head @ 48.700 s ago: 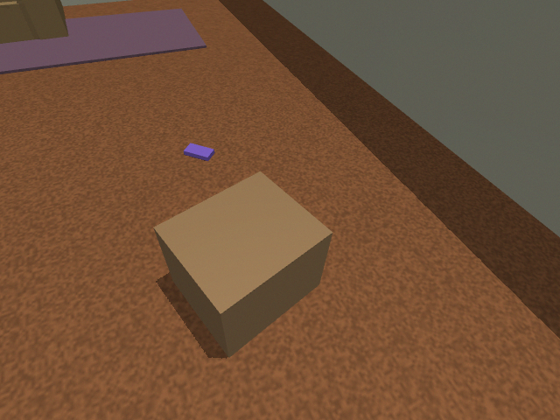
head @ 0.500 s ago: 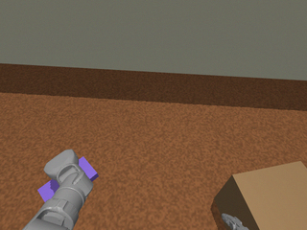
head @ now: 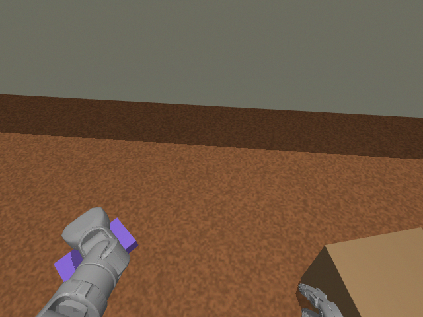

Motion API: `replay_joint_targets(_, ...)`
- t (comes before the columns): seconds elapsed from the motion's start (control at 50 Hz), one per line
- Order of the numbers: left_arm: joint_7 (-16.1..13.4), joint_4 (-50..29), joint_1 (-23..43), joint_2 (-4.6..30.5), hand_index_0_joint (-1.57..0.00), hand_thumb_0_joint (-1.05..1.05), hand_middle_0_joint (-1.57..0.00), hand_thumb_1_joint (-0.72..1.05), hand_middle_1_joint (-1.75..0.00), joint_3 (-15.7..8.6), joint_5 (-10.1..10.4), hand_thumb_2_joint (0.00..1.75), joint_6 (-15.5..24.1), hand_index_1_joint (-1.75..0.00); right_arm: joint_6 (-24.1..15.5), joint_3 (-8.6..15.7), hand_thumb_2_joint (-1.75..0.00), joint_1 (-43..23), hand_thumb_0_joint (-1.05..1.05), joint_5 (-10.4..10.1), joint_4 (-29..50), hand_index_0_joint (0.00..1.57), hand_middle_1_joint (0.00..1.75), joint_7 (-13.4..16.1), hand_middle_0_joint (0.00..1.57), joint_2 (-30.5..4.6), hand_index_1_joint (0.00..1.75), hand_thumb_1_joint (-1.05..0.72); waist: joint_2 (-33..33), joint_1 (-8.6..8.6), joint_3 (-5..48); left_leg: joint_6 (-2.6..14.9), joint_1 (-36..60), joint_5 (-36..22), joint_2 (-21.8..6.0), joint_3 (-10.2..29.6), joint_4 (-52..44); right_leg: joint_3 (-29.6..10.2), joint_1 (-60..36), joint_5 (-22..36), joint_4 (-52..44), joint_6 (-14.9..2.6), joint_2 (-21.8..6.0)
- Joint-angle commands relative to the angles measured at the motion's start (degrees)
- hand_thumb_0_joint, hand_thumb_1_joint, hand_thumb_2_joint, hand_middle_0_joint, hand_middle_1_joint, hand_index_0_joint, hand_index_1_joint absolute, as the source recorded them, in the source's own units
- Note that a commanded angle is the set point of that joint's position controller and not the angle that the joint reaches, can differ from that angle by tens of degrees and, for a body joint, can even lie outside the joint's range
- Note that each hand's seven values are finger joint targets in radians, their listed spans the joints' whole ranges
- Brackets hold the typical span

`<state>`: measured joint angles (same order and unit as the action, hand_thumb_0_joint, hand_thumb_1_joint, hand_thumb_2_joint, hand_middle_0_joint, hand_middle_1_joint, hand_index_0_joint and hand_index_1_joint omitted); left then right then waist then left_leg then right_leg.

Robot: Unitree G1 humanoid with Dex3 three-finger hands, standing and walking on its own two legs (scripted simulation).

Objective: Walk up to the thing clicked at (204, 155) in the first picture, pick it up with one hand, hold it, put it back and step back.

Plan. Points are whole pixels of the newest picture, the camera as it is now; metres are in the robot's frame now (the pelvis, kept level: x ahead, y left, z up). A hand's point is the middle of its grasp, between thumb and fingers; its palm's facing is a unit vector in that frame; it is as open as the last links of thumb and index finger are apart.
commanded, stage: hold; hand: left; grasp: from above
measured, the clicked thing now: (98, 254) +0.29 +0.25 -0.09
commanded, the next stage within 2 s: crouch in 0.80 s
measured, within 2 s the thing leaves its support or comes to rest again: neither
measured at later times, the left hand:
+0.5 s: hand (97, 250) +0.28 +0.23 -0.05, palm faces -0.28 -0.35 -0.90, open 10.5 cm
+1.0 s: hand (103, 248) +0.29 +0.22 -0.05, palm faces -0.29 -0.33 -0.90, open 10.4 cm
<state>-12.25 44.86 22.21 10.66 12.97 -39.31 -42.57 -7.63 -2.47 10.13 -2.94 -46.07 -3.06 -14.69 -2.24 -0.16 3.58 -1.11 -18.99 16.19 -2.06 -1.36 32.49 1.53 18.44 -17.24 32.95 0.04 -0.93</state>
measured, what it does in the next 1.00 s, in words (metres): stands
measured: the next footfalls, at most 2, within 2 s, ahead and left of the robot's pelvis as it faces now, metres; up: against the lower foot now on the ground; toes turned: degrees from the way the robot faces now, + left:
none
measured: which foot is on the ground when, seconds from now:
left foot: down 0.00-1.00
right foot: down 0.00-1.00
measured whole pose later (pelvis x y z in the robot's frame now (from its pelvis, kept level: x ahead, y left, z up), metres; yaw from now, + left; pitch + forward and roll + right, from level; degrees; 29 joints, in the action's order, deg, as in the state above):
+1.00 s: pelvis +0.00 +0.00 +0.00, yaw +0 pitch +3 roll +0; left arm -11.1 40.6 20.1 9.9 15.1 -40.8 -45.6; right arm -8.6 -2.5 8.9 -2.7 -46.2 -2.7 -14.6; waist -2.4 0.3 3.1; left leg -1.1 -18.5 16.4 -2.0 -1.0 32.4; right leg 1.8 17.6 -17.2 32.2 0.1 -0.9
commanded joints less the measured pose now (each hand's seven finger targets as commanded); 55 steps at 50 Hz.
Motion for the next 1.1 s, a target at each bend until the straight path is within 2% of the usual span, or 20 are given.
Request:
replay_joint_targets(0.0,-2.4,-12.0,21.61,10.26,-0.85,0.0,-0.89,0.4,-0.59,-1.21,-4.24,0.69,-0.52,-0.63,-2.62,2.36,-0.9,-6.2,0.0,-0.43,8.22,0.2,0.3,0.26,0.2,-6.79,0.3,-0.9,1.68,0.45,13.18,1.9,5.79,-12.14,2.82,-0.58,-4.27,-0.22,-5.13,12.99,-4.75,-0.02,1.92)
replay_joint_targets(0.08,-2.05,-14.03,20.62,10.56,-0.86,0.0,-0.9,0.4,-0.59,-1.12,-4.58,0.71,-1.29,-0.63,-2.69,2.14,-0.9,-6.86,0.0,-0.48,8.47,0.2,0.3,0.38,0.2,-6.71,0.3,-0.9,1.85,0.31,13.73,1.95,6.12,-12.62,2.89,-0.39,-4.14,-0.23,-5.58,13.52,-4.71,0.05,1.88)
replay_joint_targets(0.14,-1.53,-15.87,20.57,11.48,-0.89,0.0,-0.92,0.46,-0.59,-1.43,-4.62,0.69,-1.4,-0.63,-2.82,2.14,-0.9,-7.24,0.0,-0.49,8.73,0.2,0.3,0.7,0.2,-6.53,0.3,-0.9,-0.07,1.21,13.26,1.55,6.4,-11.45,2.66,-0.3,-4.77,0.01,-5.23,11.3,-4.92,-0.31,2.04)
replay_joint_targets(0.22,-0.72,-18.71,21.24,10.52,-0.9,0.0,-0.94,0.46,-0.56,-0.75,-4.89,0.67,-1.32,-0.6,-3.17,2.16,-0.9,-7.4,0.0,-0.49,9.01,0.2,0.3,0.65,0.2,-6.52,0.3,-0.9,0.29,0.47,14.89,1.75,7.42,-12.87,2.73,-0.13,-4.2,-0.48,-5.57,13.2,-4.69,-0.12,1.88)
replay_joint_targets(0.24,-0.68,-18.57,21.06,10.86,-0.9,0.0,-0.93,0.48,-0.59,-0.76,-4.8,0.69,-1.56,-0.62,-3.21,2.04,-0.9,-7.57,0.0,-0.59,9.04,0.2,0.3,0.82,0.2,-6.43,0.3,-0.9,-0.21,0.89,14.94,1.57,7.54,-13.11,2.78,-0.22,-4.2,-0.42,-5.47,13.08,-4.74,-0.12,1.9)
replay_joint_targets(0.3,-0.4,-18.17,20.41,9.59,-0.89,0.0,-0.93,0.46,-0.56,-0.05,-4.71,0.66,-1.75,-0.59,-3.5,2.03,-0.9,-7.72,0.0,-0.45,8.93,0.2,0.3,0.85,0.2,-6.52,0.3,-0.9,2.36,0.06,14.02,1.74,7.4,-13.57,2.61,0.05,-3.93,-0.31,-5.25,13.86,-4.72,0.1,2.01)
replay_joint_targets(0.32,-0.53,-18.61,21.95,11.44,-0.9,0.0,-0.94,0.47,-0.57,-0.83,-5.03,0.69,-1.67,-0.61,-3.58,2.1,-0.9,-7.42,0.0,-0.51,8.72,0.2,0.3,1.01,0.2,-6.67,0.3,-0.9,0.3,0.58,13.94,1.67,7.2,-13.12,2.74,-0.25,-4.03,-0.35,-5.21,13.32,-4.98,-0.02,1.82)
replay_joint_targets(0.36,-0.35,-17.17,20.01,9.72,-0.92,0.0,-0.95,0.5,-0.56,0.02,-5.06,0.67,-2.03,-0.59,-3.62,1.95,-0.9,-7.63,0.0,-0.47,8.69,0.2,0.3,1.04,0.2,-6.34,0.3,-0.9,1.35,0.47,12.99,1.67,6.85,-12.82,2.66,-0.13,-4.13,-0.22,-5.02,12.94,-5.03,-0.01,1.88)
replay_joint_targets(0.4,-0.36,-18.91,20.04,10.11,-0.94,0.0,-0.97,0.53,-0.56,-0.05,-5.08,0.65,-1.98,-0.59,-3.77,1.94,-0.9,-7.92,0.0,-0.47,8.83,0.2,0.3,1.05,0.2,-6.27,0.3,-0.9,0.23,1.11,13.92,1.61,7.2,-13.34,2.77,-0.13,-4.12,-0.14,-5.46,13.22,-4.94,-0.13,1.79)
replay_joint_targets(0.46,-0.24,-18.36,19.49,9.06,-0.94,0.0,-0.98,0.52,-0.55,0.46,-5.33,0.65,-2.3,-0.58,-3.81,1.9,-0.9,-8.18,0.0,-0.39,8.87,0.2,0.3,0.85,0.2,-6.29,0.3,-0.9,1.39,0.48,13.52,1.59,7.42,-13.92,2.6,0.13,-3.96,-0.18,-5.17,13.76,-4.72,-0.06,1.9)
replay_joint_targets(0.64,-1.13,-18.08,20.21,9.45,-0.99,0.0,-1.02,0.59,-0.57,-0.23,-5.46,0.68,-3.28,-0.6,-3.77,2.0,-0.9,-8.17,0.0,-0.22,8.53,0.2,0.3,0.71,0.2,-6.1,0.3,-0.9,0.56,1.25,14.98,1.57,7.35,-15.45,2.7,-0.13,-3.56,-0.29,-6.28,15.58,-4.45,0.01,1.76)
replay_joint_targets(0.68,-1.06,-16.26,19.54,8.81,-1.02,0.0,-1.04,0.61,-0.55,0.21,-5.44,0.64,-3.49,-0.58,-3.67,2.09,-0.9,-7.87,0.0,-0.26,8.34,0.2,0.3,0.62,0.2,-6.38,0.3,-0.9,2.71,0.47,14.05,1.91,6.83,-15.49,2.78,-0.15,-3.25,-0.53,-5.89,16.41,-4.54,0.28,1.69)
replay_joint_targets(0.72,-1.12,-18.42,22.06,10.38,-1.01,0.0,-1.04,0.61,-0.55,-0.62,-5.43,0.64,-3.22,-0.57,-3.71,2.24,-0.9,-7.78,0.0,-0.29,8.11,0.2,0.3,0.75,0.2,-6.4,0.3,-0.9,0.92,0.84,15.45,1.92,7.5,-15.61,2.88,-0.31,-3.22,-0.53,-6.13,16.61,-4.77,0.22,1.52)
replay_joint_targets(0.76,-0.99,-15.25,19.52,8.53,-1.01,0.0,-1.04,0.61,-0.56,0.24,-5.2,0.67,-3.58,-0.58,-3.66,2.15,-0.9,-7.72,0.0,-0.32,7.85,0.2,0.3,0.57,0.2,-6.25,0.3,-0.9,2.75,0.48,14.2,2.0,6.65,-15.46,2.83,-0.21,-3.11,-0.56,-5.98,16.76,-4.64,0.35,1.56)
replay_joint_targets(0.86,-1.39,-15.2,20.76,8.97,-1.03,0.0,-1.06,0.63,-0.53,-0.06,-5.25,0.66,-3.24,-0.56,-3.72,2.27,-0.9,-7.52,0.0,-0.21,7.84,0.2,0.3,0.6,0.2,-6.43,0.3,-0.9,0.77,0.73,14.2,1.61,6.94,-15.26,2.48,-0.07,-3.5,-0.11,-5.71,15.29,-4.6,-0.21,1.85)
replay_joint_targets(0.88,-1.47,-14.75,19.7,9.22,-0.99,0.0,-1.0,0.59,-0.59,-0.33,-5.37,0.67,-3.21,-0.6,-3.8,2.35,-0.9,-7.48,0.0,-0.24,7.92,0.2,0.3,0.49,0.2,-6.5,0.3,-0.89,1.34,0.98,14.29,1.57,6.56,-15.18,2.57,-0.04,-3.53,-0.2,-5.71,15.0,-4.5,-0.22,1.9)
replay_joint_targets(0.9,-1.58,-16.95,20.25,8.48,-0.91,0.0,-0.92,0.51,-0.62,0.14,-5.26,0.66,-2.97,-0.6,-3.73,2.36,-0.88,-7.73,0.0,-0.19,8.14,0.2,0.3,0.44,0.2,-6.22,0.3,-0.83,0.03,1.26,15.14,1.47,7.3,-15.35,2.53,-0.17,-3.6,-0.12,-6.18,15.08,-4.53,-0.3,1.85)
replay_joint_targets(0.96,-1.81,-13.32,17.76,6.99,-0.96,0.0,-0.94,0.55,-0.55,0.65,-5.18,0.53,-2.83,-0.53,-3.78,2.44,-0.89,-7.19,0.0,-0.06,8.15,0.2,0.3,0.42,0.2,-6.32,0.3,-0.86,3.3,0.38,12.46,1.77,5.41,-14.8,2.62,-0.05,-3.24,-0.15,-5.23,15.26,-4.76,0.03,1.83)
replay_joint_targets(1.0,-2.67,-11.59,17.09,7.66,-0.97,0.0,-0.94,0.56,-0.54,0.02,-4.91,0.51,-2.22,-0.51,-3.86,2.44,-0.89,-6.53,0.0,0.11,8.09,0.2,0.3,0.46,0.2,-6.43,0.3,-0.86,3.77,0.66,11.06,1.78,4.21,-13.01,2.67,-0.17,-3.53,-0.02,-4.93,13.33,-4.93,-0.1,1.72)
replay_joint_targets(1.08,-5.3,-6.87,19.78,7.03,-0.93,0.0,-0.89,0.51,-0.57,-0.78,-4.92,0.48,-0.76,-0.53,-4.11,2.89,-0.89,-4.58,0.0,0.39,6.86,0.2,0.3,0.31,0.2,-6.66,0.3,-0.86,3.65,-0.67,10.64,1.69,3.08,-11.12,2.68,-0.59,-2.88,-0.62,-2.48,12.16,-4.58,-0.03,1.41)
